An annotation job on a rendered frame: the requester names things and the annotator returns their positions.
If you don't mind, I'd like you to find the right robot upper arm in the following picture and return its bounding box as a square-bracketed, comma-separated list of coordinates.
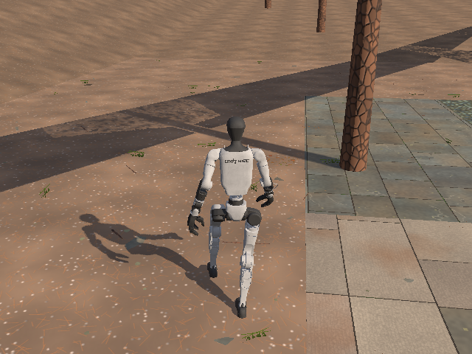
[251, 148, 271, 187]

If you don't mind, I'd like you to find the robot left hand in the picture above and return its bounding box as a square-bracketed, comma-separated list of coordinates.
[187, 214, 204, 236]

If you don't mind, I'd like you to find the right robot forearm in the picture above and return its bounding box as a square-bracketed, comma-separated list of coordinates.
[263, 176, 274, 198]

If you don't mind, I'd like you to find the robot right hand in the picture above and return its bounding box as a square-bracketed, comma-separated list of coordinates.
[256, 193, 274, 207]

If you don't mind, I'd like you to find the left robot upper arm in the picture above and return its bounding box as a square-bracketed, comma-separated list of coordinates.
[201, 148, 221, 191]

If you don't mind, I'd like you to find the robot left foot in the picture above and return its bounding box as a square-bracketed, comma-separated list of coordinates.
[207, 262, 218, 278]

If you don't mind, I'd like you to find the left robot forearm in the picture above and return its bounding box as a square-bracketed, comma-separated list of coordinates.
[190, 179, 207, 217]

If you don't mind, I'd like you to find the left robot shin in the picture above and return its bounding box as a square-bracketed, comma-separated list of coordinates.
[209, 226, 220, 268]

